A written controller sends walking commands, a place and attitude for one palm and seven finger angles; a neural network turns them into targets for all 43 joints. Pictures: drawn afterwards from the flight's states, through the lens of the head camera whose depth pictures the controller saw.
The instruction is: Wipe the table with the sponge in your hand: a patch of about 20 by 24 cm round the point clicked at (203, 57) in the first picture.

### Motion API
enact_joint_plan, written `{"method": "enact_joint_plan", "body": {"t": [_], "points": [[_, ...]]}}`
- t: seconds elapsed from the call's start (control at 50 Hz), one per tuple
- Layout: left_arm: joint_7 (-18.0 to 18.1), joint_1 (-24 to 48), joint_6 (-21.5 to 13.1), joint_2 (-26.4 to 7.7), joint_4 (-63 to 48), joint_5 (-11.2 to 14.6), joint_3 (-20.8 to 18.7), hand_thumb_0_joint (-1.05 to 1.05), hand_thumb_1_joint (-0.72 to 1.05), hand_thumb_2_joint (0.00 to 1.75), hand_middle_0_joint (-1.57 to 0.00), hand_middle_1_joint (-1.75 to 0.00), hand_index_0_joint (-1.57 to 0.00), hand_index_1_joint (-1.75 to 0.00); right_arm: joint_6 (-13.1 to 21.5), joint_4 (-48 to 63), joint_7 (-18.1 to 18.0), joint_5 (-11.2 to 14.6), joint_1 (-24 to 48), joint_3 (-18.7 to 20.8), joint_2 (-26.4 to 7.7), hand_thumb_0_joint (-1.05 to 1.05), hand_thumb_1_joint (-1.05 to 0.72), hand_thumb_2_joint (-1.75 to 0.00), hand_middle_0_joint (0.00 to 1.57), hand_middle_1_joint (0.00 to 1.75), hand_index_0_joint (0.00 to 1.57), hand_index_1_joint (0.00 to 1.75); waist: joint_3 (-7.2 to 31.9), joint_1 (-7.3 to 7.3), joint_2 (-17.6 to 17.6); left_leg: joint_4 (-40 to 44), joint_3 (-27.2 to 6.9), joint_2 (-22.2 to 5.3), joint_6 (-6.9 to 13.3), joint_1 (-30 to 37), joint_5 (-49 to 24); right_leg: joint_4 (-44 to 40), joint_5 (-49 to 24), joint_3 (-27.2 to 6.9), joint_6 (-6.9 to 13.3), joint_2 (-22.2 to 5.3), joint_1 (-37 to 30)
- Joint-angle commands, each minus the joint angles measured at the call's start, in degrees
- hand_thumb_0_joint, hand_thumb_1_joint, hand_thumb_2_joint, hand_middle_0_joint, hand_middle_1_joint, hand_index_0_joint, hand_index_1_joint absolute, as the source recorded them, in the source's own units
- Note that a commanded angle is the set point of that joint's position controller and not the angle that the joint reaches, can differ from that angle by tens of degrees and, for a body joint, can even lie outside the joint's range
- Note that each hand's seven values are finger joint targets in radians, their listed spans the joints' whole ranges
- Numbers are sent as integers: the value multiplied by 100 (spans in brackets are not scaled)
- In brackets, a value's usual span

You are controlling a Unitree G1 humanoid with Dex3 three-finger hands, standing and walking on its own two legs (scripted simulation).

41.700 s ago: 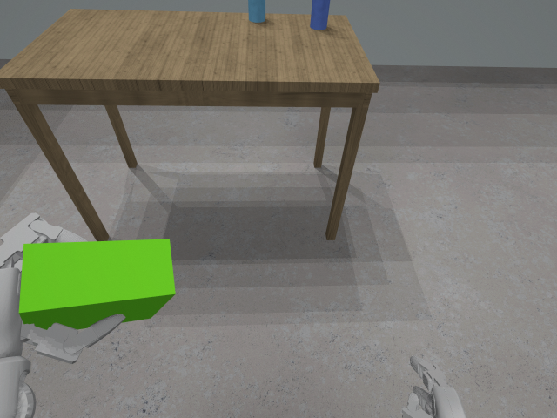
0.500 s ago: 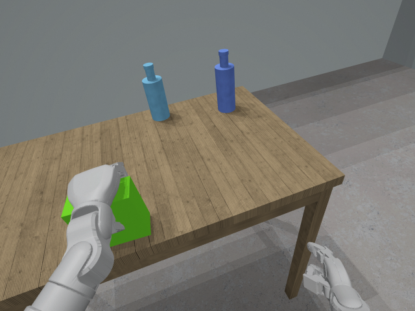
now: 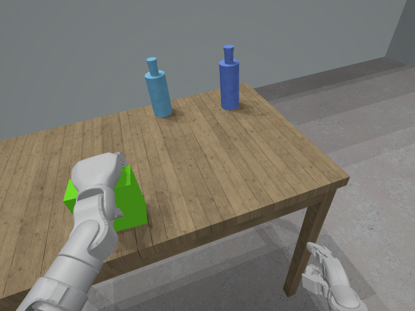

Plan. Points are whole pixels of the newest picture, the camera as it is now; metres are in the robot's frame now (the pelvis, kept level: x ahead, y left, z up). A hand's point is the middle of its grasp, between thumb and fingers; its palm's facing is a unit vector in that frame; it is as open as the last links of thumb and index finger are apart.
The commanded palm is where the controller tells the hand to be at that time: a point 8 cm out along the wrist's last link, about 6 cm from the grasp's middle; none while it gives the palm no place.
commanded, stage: wipe forward along the middle lane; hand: left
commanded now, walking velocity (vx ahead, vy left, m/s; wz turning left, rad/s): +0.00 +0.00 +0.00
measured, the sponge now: (113, 208) +0.30 +0.26 +0.05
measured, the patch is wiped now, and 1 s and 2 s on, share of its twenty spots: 0.95 0.95 0.95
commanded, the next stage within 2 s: slide back across to the first lane in 1.06 s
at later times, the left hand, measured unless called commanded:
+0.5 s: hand (108, 171) +0.36 +0.27 +0.10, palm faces -0.02 -0.04 -1.00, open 10.2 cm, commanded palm +0.34 +0.27 +0.15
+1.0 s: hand (109, 155) +0.41 +0.30 +0.10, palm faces -0.06 -0.02 -1.00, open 10.2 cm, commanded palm +0.39 +0.29 +0.15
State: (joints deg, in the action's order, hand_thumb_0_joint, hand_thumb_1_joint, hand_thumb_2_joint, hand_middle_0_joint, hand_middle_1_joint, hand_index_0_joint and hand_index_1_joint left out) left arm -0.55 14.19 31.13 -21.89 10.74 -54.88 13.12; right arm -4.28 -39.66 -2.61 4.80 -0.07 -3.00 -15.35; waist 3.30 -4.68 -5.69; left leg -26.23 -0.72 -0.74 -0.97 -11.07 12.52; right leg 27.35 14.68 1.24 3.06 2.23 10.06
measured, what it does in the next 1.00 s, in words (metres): stands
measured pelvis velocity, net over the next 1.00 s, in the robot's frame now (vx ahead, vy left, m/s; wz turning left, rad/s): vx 0.01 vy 0.02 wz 0.01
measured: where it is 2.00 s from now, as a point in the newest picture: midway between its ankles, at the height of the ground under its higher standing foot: outside the picture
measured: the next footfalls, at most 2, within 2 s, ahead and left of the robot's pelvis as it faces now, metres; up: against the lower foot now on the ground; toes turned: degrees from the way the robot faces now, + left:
none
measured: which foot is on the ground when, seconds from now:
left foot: down 0.00-1.00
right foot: down 0.00-1.00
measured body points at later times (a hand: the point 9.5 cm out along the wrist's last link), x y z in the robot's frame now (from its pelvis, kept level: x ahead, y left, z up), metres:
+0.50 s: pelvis +0.00 +0.00 +0.00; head -0.02 -0.03 +0.45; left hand +0.35 +0.27 +0.16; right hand +0.18 -0.24 -0.11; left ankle +0.02 +0.14 -0.74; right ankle +0.00 -0.09 -0.74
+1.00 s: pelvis +0.01 +0.02 +0.00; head +0.02 -0.01 +0.45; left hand +0.41 +0.29 +0.16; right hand +0.16 -0.24 -0.12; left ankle +0.02 +0.14 -0.74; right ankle +0.00 -0.08 -0.74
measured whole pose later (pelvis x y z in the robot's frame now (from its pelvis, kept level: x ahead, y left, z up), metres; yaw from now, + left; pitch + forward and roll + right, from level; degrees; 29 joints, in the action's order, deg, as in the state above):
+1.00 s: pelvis +0.01 +0.02 +0.00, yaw +0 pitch +4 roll -1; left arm 2.2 38.0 18.7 -25.9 44.9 -56.9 6.6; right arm -5.5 -41.6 -3.1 5.2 -9.8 -0.8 -16.1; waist 5.0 -0.1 -4.2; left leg -27.9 -1.0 -0.3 0.2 -19.2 13.1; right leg 26.0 13.8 1.4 1.8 1.9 16.6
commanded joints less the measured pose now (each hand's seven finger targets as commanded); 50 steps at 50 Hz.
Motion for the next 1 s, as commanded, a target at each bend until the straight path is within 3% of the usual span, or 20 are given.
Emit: {"method": "enact_joint_plan", "body": {"t": [0.0, 0.04, 0.08, 0.14, 0.18, 0.22, 0.28, 0.3, 0.36, 0.38, 0.44, 0.48, 0.64, 0.68, 0.74, 0.78, 0.82, 0.88, 0.94, 0.98], "points": [[96, 1761, -77, -937, -361, -131, -588, 0, 10, 130, -120, -160, -120, -160, 256, 1008, -48, -14, 1169, 226, -593, 0, -90, -90, 20, 30, 20, 30, 851, 57, 722, 207, 77, 265, 306, 151, -683, -571, -970, -297, 29, -67, -70], [80, 1947, -131, -882, -77, -126, -505, 0, 10, 130, -120, -160, -120, -160, 263, 961, -73, 9, 1073, 239, -616, 0, -90, -90, 20, 30, 20, 30, 752, 124, 798, 193, 83, 264, 313, 111, -560, -629, -840, -317, 10, -66, 61], [85, 1990, -171, -1219, 175, -172, -779, 0, 10, 130, -120, -160, -120, -160, 244, 928, -92, -5, 992, 248, -671, 0, -90, -90, 20, 30, 20, 30, 697, 79, 761, 248, 41, 262, 301, 39, -446, -669, -650, -376, 38, -49, 105], [64, 2118, -274, -895, 441, -136, -503, 0, 10, 130, -120, -160, -120, -160, 259, 949, -110, 12, 846, 274, -660, 0, -90, -90, 20, 30, 20, 30, 784, 153, 833, 171, 95, 288, 323, -18, -454, -636, -752, -262, -8, -73, 92], [87, 2141, -355, -1302, 609, -175, -870, 0, 10, 130, -120, -160, -120, -160, 226, 892, -112, -1, 777, 293, -722, 0, -90, -90, 20, 30, 20, 30, 815, 105, 729, 218, 36, 276, 305, -49, -408, -664, -642, -370, 36, -49, 100], [88, 2388, -442, -977, 650, -178, -564, 0, 10, 130, -120, -160, -120, -160, 244, 925, -115, 22, 677, 307, -678, 0, -90, -90, 20, 30, 20, 30, 912, 192, 761, 155, 67, 283, 327, -33, -450, -609, -723, -248, 10, -58, 125], [135, 2458, -535, -1432, 876, -183, -962, 0, 10, 130, -120, -160, -120, -160, 226, 901, -128, 0, 582, 320, -729, 0, -90, -90, 20, 30, 20, 30, 911, 129, 726, 204, 22, 278, 323, -142, -392, -651, -628, -316, 27, -46, 94], [137, 2651, -573, -1237, 999, -197, -746, 0, 10, 130, -120, -160, -120, -160, 228, 869, -139, 12, 519, 323, -719, 0, -90, -90, 20, 30, 20, 30, 900, 224, 878, 165, 63, 278, 337, -173, -363, -634, -628, -268, -10, -58, 112], [166, 2759, -675, -1376, 1202, -175, -874, 0, 10, 130, -120, -160, -120, -160, 235, 828, -141, 7, 379, 358, -748, 0, -90, -90, 20, 30, 20, 30, 988, 228, 959, 135, 81, 286, 346, -214, -412, -630, -822, -285, -32, -67, 60], [192, 2691, -710, -1765, 1241, -184, -1233, 0, 10, 130, -120, -160, -120, -160, 222, 817, -151, -7, 388, 368, -772, 0, -90, -90, 20, 30, 20, 30, 1022, 147, 870, 187, 35, 273, 329, -240, -388, -655, -690, -339, -5, -56, 35], [213, 2822, -781, -1250, 1370, -189, -791, 0, 10, 130, -120, -160, -120, -160, 222, 824, -119, 23, 275, 386, -728, 0, -90, -90, 20, 30, 20, 30, 998, 248, 729, 128, 88, 278, 346, -203, -476, -625, -872, -251, -15, -63, 116], [232, 2958, -801, -1606, 1457, -231, -1061, 0, 10, 130, -120, -160, -120, -160, 192, 794, -122, 7, 264, 383, -776, 0, -90, -90, 20, 30, 20, 30, 1048, 210, 597, 179, 49, 274, 336, -215, -484, -641, -824, -290, 19, -46, 118], [283, 3805, -957, -1301, 1954, -277, -685, 0, 10, 130, -120, -160, -120, -160, 204, 693, -138, 42, -13, 409, -770, 0, -90, -90, 20, 30, 20, 30, 1037, 436, 812, 157, 57, 253, 365, -220, -392, -651, -688, -171, -27, -53, 348], [330, 3844, -1009, -1768, 2166, -281, -1098, 0, 10, 130, -120, -160, -120, -160, 200, 640, -145, 20, -53, 413, -810, 0, -90, -90, 20, 30, 20, 30, 1128, 349, 796, 178, 33, 242, 355, -298, -411, -657, -730, -228, -9, -50, 269], [345, 4158, -1075, -1518, 2436, -350, -809, 0, 10, 130, -120, -160, -120, -160, 191, 587, -138, 38, -183, 419, -781, 0, -90, -90, 20, 30, 20, 30, 1197, 472, 751, 116, 58, 249, 353, -272, -492, -584, -887, -168, -22, -61, 309], [365, 4067, -1095, -1861, 2516, -390, -1133, 0, 10, 130, -120, -160, -120, -160, 163, 599, -127, 11, -212, 432, -818, 0, -90, -90, 20, 30, 20, 30, 1404, 358, 618, 150, 25, 243, 345, -272, -648, -576, -1009, -194, 20, -49, 179], [378, 4325, -1130, -1481, 2570, -413, -755, 0, 10, 130, -120, -160, -120, -160, 149, 609, -115, 29, -285, 438, -781, 0, -90, -90, 20, 30, 20, 30, 1372, 490, 556, 78, 60, 241, 355, -218, -671, -538, -1063, -138, -2, -52, 301], [396, 4243, -1173, -1782, 2703, -410, -1076, 0, 10, 130, -120, -160, -120, -160, 120, 588, -91, 4, -333, 458, -822, 0, -90, -90, 20, 30, 20, 30, 1500, 413, 578, 66, 39, 226, 355, -241, -853, -522, -1325, -156, 29, -44, 190], [419, 4273, -1189, -1505, 2828, -402, -840, 0, 10, 130, -120, -160, -120, -160, 98, 599, -65, 8, -426, 468, -814, 0, -90, -90, 20, 30, 20, 30, 1463, 477, 662, 15, 67, 230, 362, -277, -933, -473, -1512, -109, 1, -51, 201], [425, 4364, -1218, -1748, 2815, -402, -1062, 0, 10, 130, -120, -160, -120, -160, 83, 591, -65, -5, -410, 467, -838, 0, -90, -90, 20, 30, 20, 30, 1529, 429, 654, 57, 32, 222, 357, -292, -994, -476, -1523, -108, 21, -40, 176]]}}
